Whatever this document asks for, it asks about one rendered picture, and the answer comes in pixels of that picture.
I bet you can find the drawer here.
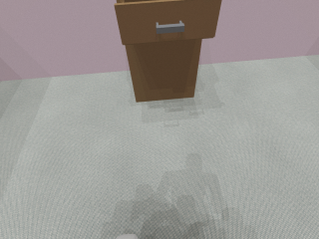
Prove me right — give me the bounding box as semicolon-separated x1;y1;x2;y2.
114;0;222;45

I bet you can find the cabinet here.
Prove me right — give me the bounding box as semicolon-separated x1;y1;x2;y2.
116;0;202;103

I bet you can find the handle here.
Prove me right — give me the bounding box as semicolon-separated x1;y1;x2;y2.
156;20;184;34

